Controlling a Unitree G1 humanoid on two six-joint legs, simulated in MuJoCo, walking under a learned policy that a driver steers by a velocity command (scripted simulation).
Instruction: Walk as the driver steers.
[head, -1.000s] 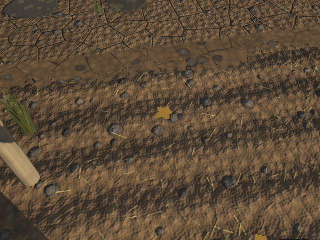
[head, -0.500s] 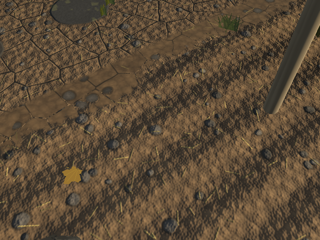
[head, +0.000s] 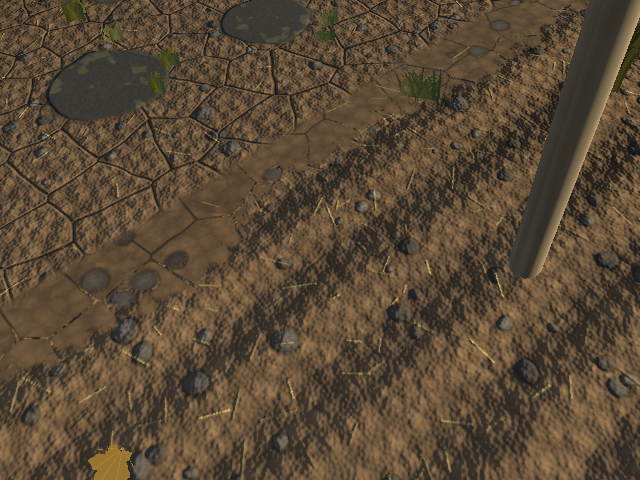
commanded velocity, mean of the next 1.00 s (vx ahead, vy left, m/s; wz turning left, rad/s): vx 0.04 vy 0.00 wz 0.49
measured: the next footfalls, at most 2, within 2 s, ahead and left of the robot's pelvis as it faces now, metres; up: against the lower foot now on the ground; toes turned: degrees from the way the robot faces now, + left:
left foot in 0.22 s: +0.04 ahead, +0.12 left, +0.00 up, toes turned +8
right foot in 0.70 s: +0.13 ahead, -0.07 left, +0.00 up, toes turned +28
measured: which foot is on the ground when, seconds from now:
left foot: up 0.00-0.20, down 0.22-0.70, up 0.72-1.00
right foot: down 0.00-0.24, up 0.26-0.68, down 0.70-1.00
